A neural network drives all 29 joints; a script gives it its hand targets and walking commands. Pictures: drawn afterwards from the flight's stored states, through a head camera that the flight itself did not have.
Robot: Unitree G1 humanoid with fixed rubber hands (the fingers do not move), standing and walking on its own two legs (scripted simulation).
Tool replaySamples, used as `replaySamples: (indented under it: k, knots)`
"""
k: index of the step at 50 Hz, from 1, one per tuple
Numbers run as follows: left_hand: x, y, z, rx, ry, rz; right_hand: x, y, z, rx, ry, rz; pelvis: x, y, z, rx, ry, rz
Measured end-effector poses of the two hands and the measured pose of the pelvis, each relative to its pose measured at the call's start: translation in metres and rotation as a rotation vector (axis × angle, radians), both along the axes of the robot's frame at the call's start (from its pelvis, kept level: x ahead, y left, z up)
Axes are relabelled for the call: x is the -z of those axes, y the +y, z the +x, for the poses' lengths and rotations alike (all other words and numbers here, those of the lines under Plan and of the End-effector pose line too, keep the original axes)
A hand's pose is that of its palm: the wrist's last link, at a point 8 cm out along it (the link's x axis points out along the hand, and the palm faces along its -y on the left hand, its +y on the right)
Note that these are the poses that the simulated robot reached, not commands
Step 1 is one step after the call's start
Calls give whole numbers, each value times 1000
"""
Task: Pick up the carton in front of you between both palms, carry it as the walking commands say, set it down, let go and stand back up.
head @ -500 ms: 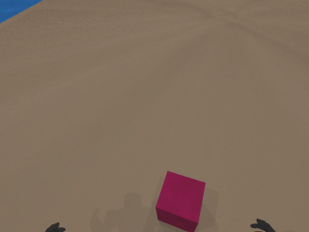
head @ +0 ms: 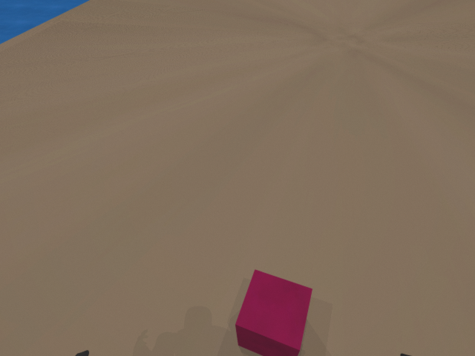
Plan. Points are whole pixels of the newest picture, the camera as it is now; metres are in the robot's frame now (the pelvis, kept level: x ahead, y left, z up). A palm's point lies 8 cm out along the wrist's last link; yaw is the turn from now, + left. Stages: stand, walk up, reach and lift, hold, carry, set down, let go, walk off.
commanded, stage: stand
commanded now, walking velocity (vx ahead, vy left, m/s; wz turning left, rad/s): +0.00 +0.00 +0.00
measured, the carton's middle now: (273, 318) +0.41 -0.09 -0.65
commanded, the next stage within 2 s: none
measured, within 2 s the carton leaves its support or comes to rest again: neither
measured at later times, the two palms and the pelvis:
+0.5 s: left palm out of the picture +0.07 +0.31 -0.09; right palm out of the picture +0.07 -0.30 -0.11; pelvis -0.02 +0.00 +0.00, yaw +0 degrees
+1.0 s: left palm out of the picture +0.07 +0.32 -0.09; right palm out of the picture +0.06 -0.30 -0.11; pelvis -0.02 +0.00 +0.01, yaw +0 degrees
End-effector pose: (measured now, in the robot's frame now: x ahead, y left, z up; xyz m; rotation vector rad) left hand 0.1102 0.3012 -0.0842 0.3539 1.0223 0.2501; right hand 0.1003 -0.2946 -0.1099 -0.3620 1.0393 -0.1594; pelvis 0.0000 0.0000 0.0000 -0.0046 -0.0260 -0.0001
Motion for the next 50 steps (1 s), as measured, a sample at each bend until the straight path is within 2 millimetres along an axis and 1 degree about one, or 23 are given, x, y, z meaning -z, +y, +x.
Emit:
replaySamples:
  k: [11, 22, 32, 50]
  knots:
    - [2, 8, -22, -16, 44, 0, 1, -1, -21, 4, 40, -5, -3, 2, -10, 0, -9, 3]
    - [4, 12, -35, -23, 77, 0, 0, -3, -32, 7, 65, -11, -4, 4, -16, 0, -11, 5]
    - [4, 14, -39, -23, 91, 2, 0, -6, -36, 11, 77, -14, -5, 4, -19, 1, -10, 6]
    - [4, 14, -36, -16, 97, 4, -1, -10, -41, 24, 92, -19, -6, 3, -21, 4, -9, 7]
